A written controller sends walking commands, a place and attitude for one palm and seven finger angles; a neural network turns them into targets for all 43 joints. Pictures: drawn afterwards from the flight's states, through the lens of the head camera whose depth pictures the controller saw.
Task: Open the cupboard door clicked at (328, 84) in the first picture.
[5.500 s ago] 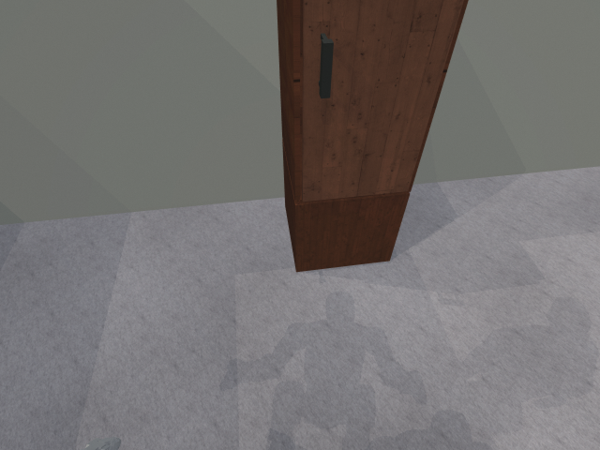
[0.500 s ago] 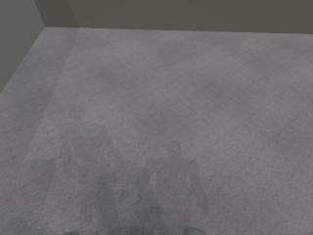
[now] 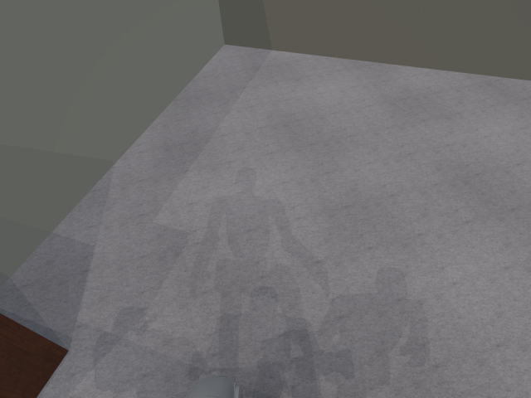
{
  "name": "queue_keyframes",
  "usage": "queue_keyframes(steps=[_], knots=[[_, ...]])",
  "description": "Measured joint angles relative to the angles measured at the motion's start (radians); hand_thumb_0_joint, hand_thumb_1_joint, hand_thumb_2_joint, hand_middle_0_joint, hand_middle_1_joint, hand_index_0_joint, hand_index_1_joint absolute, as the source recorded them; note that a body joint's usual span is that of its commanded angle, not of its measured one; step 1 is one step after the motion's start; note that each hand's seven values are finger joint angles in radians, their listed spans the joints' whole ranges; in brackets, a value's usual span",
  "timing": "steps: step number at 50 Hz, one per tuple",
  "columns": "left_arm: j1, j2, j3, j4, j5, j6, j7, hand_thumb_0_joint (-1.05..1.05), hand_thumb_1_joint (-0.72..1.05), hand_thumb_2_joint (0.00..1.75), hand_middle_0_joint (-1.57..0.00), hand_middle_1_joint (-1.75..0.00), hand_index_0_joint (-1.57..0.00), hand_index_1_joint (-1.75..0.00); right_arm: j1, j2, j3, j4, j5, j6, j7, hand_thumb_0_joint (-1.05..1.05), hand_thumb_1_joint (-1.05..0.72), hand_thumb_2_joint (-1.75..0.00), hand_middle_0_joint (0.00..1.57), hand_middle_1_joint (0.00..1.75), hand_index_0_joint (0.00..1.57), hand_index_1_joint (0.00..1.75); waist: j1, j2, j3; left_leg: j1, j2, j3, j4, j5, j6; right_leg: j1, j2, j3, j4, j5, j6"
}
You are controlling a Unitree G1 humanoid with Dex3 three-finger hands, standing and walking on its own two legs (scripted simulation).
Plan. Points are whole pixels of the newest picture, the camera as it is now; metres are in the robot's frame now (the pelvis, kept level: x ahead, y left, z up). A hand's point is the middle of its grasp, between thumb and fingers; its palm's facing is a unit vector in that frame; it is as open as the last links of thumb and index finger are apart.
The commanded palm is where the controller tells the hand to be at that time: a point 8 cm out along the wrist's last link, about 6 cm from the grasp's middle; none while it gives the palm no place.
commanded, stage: turn to face it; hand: left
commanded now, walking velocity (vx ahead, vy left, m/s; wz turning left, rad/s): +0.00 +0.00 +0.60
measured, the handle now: out of the picture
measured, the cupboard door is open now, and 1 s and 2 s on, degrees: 0 0 0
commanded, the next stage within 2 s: take the last steps up to it in 1.98 s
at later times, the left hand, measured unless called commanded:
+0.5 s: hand out of the picture +0.02 +0.26 -0.15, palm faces +0.31 -0.91 -0.28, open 7.3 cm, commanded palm none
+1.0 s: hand out of the picture -0.14 +0.23 -0.19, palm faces +0.61 -0.76 -0.24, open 7.3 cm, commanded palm none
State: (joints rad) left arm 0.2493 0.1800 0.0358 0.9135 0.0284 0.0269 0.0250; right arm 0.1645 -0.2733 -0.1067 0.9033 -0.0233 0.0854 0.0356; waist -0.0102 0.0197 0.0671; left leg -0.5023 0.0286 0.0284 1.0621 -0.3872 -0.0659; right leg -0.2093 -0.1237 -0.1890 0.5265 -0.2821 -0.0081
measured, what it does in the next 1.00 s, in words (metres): steps on the spot, turning left: left foot, then right foot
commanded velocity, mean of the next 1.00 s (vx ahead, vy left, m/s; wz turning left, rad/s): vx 0.00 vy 0.00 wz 0.60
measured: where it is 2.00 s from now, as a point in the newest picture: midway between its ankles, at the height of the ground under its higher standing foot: outside the picture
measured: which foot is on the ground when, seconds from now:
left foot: up 0.00-0.16, down 0.18-0.58, up 0.60-0.94, down 0.96-1.00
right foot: down 0.00-0.18, up 0.20-0.56, down 0.58-0.96, up 0.98-1.00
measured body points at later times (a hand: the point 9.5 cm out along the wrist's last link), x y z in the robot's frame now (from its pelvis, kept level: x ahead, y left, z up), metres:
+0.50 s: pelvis -0.03 +0.02 +0.00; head +0.01 +0.03 +0.44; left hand +0.00 +0.31 -0.13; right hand +0.12 -0.20 -0.15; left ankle -0.03 +0.15 -0.74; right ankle +0.02 -0.11 -0.71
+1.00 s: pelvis -0.06 +0.03 -0.02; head -0.04 +0.07 +0.43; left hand -0.17 +0.27 -0.17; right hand +0.19 -0.13 -0.14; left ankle -0.11 +0.12 -0.74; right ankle +0.02 -0.10 -0.72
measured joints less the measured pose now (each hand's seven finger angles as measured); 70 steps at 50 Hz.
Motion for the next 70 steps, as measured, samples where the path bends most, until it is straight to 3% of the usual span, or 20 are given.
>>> queue_keyframes(steps=[6,9,11,13,16,23,28,30,32,35,37,45,48,49,51,55,62,70], knots=[[0.0,0.017,0.003,0.001,0.004,-0.003,-0.008,0.01,0.91,0.9,-0.2,-0.3,-0.21,-0.3,-0.035,0.015,0.021,0.006,0.008,-0.002,0.0,0.01,-0.91,-0.9,0.2,0.3,0.19,0.3,0.03,-0.032,0.019,0.134,0.021,0.043,-0.251,-0.05,0.006,-0.027,-0.052,-0.07,0.041,-0.015,0.021],[0.01,0.036,0.015,0.003,-0.003,0.004,-0.012,0.0,0.9,0.9,-0.21,-0.3,-0.21,-0.3,-0.041,0.022,0.032,-0.01,0.009,-0.025,0.0,0.01,-0.91,-0.9,0.2,0.3,0.2,0.3,0.034,-0.046,0.015,0.231,0.014,0.066,-0.469,0.075,0.033,-0.063,-0.086,-0.103,0.12,-0.049,0.046],[0.002,0.063,0.027,0.01,-0.008,0.023,-0.012,0.0,0.91,0.9,-0.2,-0.3,-0.21,-0.3,-0.053,0.04,0.037,-0.015,0.008,-0.045,-0.002,0.01,-0.91,-0.9,0.2,0.3,0.2,0.3,0.038,-0.078,0.028,0.215,-0.009,0.064,-0.451,0.091,0.076,-0.129,-0.089,-0.031,0.268,-0.157,0.074],[-0.009,0.078,0.035,0.021,-0.009,0.044,-0.007,0.01,0.91,0.9,-0.2,-0.3,-0.21,-0.3,-0.051,0.054,0.046,-0.019,0.007,-0.059,-0.009,0.01,-0.9,-0.9,0.2,0.3,0.2,0.3,0.034,-0.078,0.029,0.209,-0.011,0.049,-0.442,0.075,0.086,-0.199,-0.046,0.045,0.436,-0.231,0.089],[-0.032,0.085,0.043,0.023,-0.012,0.048,-0.011,0.01,0.91,0.9,-0.2,-0.3,-0.2,-0.3,-0.034,0.063,0.051,-0.016,0.003,-0.06,-0.021,0.01,-0.9,-0.9,0.2,0.3,0.2,0.3,0.022,-0.06,0.025,0.218,-0.016,0.012,-0.486,0.103,0.084,-0.258,-0.003,0.101,0.549,-0.189,0.097],[-0.082,0.07,0.039,-0.024,-0.017,0.032,-0.013,0.01,0.91,0.9,-0.2,-0.3,-0.2,-0.3,0.004,0.06,0.046,0.007,-0.001,-0.047,-0.023,0.01,-0.9,-0.9,0.2,0.3,0.2,0.3,-0.004,-0.016,0.01,0.216,-0.045,-0.062,-0.551,0.165,0.083,-0.224,0.046,0.16,0.39,-0.154,0.099],[-0.101,0.048,0.025,-0.059,-0.022,0.009,-0.009,0.01,0.91,0.9,-0.2,-0.3,-0.2,-0.3,0.033,0.047,0.03,0.013,0.0,-0.031,-0.02,0.01,-0.9,-0.9,0.2,0.3,0.2,0.3,-0.023,0.014,-0.006,0.167,-0.071,-0.121,-0.502,0.161,0.058,-0.088,0.082,0.156,0.098,-0.068,0.082],[-0.102,0.03,0.016,-0.067,-0.014,-0.006,-0.005,0.0,0.91,0.9,-0.2,-0.3,-0.2,-0.3,0.042,0.033,0.018,0.014,0.004,-0.024,-0.019,0.01,-0.9,-0.9,0.2,0.3,0.2,0.3,-0.023,0.039,-0.005,0.115,-0.073,-0.135,-0.389,0.057,0.052,-0.071,0.085,0.131,0.06,-0.035,0.034],[-0.094,0.013,0.006,-0.069,-0.011,-0.009,-0.003,0.0,0.91,0.9,-0.2,-0.3,-0.2,-0.3,0.047,0.021,0.009,0.022,0.001,-0.01,-0.018,0.01,-0.9,-0.9,0.2,0.3,0.2,0.3,-0.024,0.044,-0.002,0.052,-0.08,-0.111,-0.188,-0.049,0.043,-0.059,0.067,0.103,0.07,-0.034,0.009],[-0.071,-0.003,-0.003,-0.06,-0.008,-0.007,-0.001,0.0,0.91,0.9,-0.2,-0.3,-0.21,-0.3,0.048,0.008,0.002,0.029,-0.002,-0.001,-0.007,0.01,-0.9,-0.9,0.2,0.3,0.2,0.3,-0.025,0.037,0.0,-0.005,-0.056,-0.061,0.04,-0.025,0.024,-0.022,0.04,0.072,0.035,-0.02,0.007],[-0.059,-0.007,-0.007,-0.049,-0.005,-0.005,0.0,0.0,0.91,0.9,-0.2,-0.3,-0.21,-0.3,0.048,0.005,0.001,0.03,-0.001,0.0,-0.002,0.01,-0.9,-0.9,0.2,0.3,0.2,0.3,-0.028,0.027,0.002,-0.007,-0.033,-0.037,0.074,-0.006,0.011,-0.004,0.022,0.05,0.016,-0.013,0.011],[-0.032,0.02,-0.001,-0.025,0.003,0.0,-0.007,0.0,0.9,0.9,-0.21,-0.3,-0.21,-0.3,0.014,0.013,0.017,0.029,0.008,-0.001,0.002,0.01,-0.91,-0.9,0.2,0.3,0.19,0.3,0.0,-0.032,0.023,0.118,0.016,0.035,-0.219,-0.045,0.003,-0.005,-0.048,-0.041,0.039,-0.027,0.044],[-0.014,0.046,0.013,-0.019,-0.004,0.008,-0.01,0.0,0.9,0.9,-0.21,-0.3,-0.21,-0.3,0.005,0.012,0.027,0.007,0.009,-0.025,0.002,0.01,-0.91,-0.9,0.2,0.3,0.2,0.3,0.008,-0.05,0.02,0.207,0.009,0.057,-0.442,0.079,0.027,-0.042,-0.082,-0.07,0.125,-0.068,0.072],[-0.014,0.06,0.021,-0.014,-0.009,0.015,-0.011,0.0,0.9,0.9,-0.21,-0.3,-0.21,-0.3,-0.004,0.019,0.027,0.003,0.008,-0.037,0.0,0.01,-0.91,-0.9,0.2,0.3,0.2,0.3,0.011,-0.069,0.024,0.196,-0.005,0.058,-0.435,0.095,0.05,-0.077,-0.092,-0.044,0.199,-0.13,0.084],[-0.017,0.082,0.032,0.002,-0.01,0.04,-0.006,0.01,0.91,0.9,-0.2,-0.3,-0.21,-0.3,-0.016,0.03,0.035,-0.005,0.007,-0.054,-0.005,0.01,-0.91,-0.9,0.2,0.3,0.2,0.3,0.017,-0.082,0.029,0.177,-0.015,0.052,-0.401,0.069,0.089,-0.157,-0.059,0.04,0.383,-0.249,0.091],[-0.036,0.097,0.044,0.02,-0.011,0.052,-0.009,0.01,0.91,0.9,-0.2,-0.3,-0.2,-0.3,-0.007,0.045,0.047,-0.013,0.003,-0.064,-0.025,0.01,-0.9,-0.9,0.2,0.3,0.2,0.3,0.008,-0.064,0.022,0.198,-0.026,0.01,-0.469,0.1,0.103,-0.257,0.0,0.114,0.584,-0.191,0.097],[-0.078,0.086,0.039,-0.014,-0.014,0.036,-0.011,0.01,0.91,0.9,-0.2,-0.3,-0.2,-0.3,0.02,0.062,0.056,0.001,0.002,-0.058,-0.028,0.01,-0.9,-0.9,0.2,0.3,0.2,0.3,-0.004,-0.032,0.005,0.226,-0.063,-0.066,-0.577,0.177,0.114,-0.253,0.038,0.167,0.482,-0.136,0.106],[-0.13,0.045,0.017,-0.057,-0.024,0.019,-0.004,0.01,0.91,0.9,-0.2,-0.3,-0.2,-0.3,0.05,0.058,0.039,0.014,-0.001,-0.038,-0.023,0.01,-0.9,-0.9,0.2,0.3,0.2,0.3,-0.034,0.012,-0.008,0.187,-0.1,-0.163,-0.55,0.192,0.086,-0.129,0.094,0.185,0.201,-0.128,0.088]])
